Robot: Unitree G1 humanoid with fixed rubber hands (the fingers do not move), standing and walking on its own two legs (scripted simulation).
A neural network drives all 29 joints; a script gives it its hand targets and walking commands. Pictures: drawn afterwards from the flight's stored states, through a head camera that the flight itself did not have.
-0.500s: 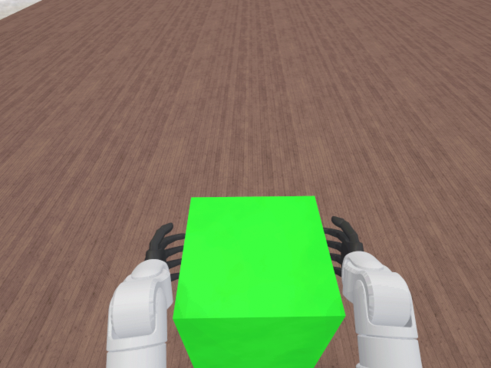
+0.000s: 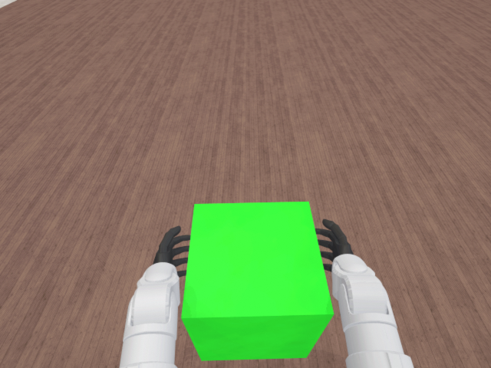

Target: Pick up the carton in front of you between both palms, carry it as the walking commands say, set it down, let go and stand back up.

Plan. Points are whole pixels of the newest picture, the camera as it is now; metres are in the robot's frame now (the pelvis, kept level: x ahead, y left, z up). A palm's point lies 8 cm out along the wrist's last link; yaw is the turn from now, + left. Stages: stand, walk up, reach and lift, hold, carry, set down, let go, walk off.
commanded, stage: carry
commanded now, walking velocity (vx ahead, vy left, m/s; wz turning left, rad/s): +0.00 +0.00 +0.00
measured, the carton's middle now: (252, 284) +0.30 +0.00 -0.06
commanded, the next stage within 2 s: hold in 1.44 s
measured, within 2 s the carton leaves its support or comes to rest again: neither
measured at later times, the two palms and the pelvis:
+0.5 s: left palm (161, 286) +0.25 +0.15 +0.04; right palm (351, 277) +0.26 -0.15 +0.04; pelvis -0.03 +0.00 +0.00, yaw +0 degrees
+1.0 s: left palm (163, 297) +0.24 +0.14 +0.04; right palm (359, 287) +0.24 -0.16 +0.04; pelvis -0.05 -0.01 +0.00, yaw +0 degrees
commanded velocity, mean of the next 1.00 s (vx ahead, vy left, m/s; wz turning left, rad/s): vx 0.00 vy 0.00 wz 0.00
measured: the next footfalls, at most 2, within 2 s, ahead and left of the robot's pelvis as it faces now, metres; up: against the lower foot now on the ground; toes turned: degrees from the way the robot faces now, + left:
none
